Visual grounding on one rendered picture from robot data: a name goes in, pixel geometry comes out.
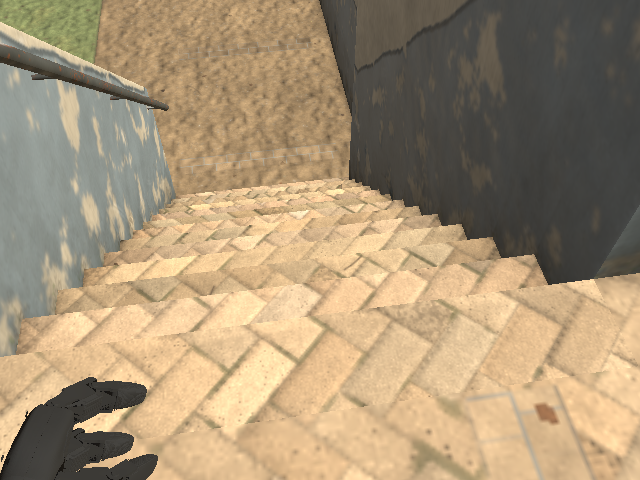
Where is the robot left hand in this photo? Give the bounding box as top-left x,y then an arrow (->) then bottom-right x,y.
0,377 -> 158,480

